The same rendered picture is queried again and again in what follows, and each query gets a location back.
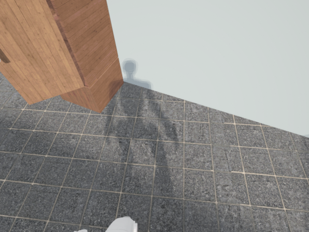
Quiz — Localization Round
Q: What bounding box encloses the cupboard door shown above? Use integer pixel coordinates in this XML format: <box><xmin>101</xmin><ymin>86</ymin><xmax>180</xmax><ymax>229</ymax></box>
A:
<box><xmin>0</xmin><ymin>0</ymin><xmax>84</xmax><ymax>105</ymax></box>

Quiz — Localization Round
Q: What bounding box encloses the left robot thigh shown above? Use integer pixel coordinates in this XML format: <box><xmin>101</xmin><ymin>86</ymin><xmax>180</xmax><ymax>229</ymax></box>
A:
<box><xmin>106</xmin><ymin>217</ymin><xmax>138</xmax><ymax>232</ymax></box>

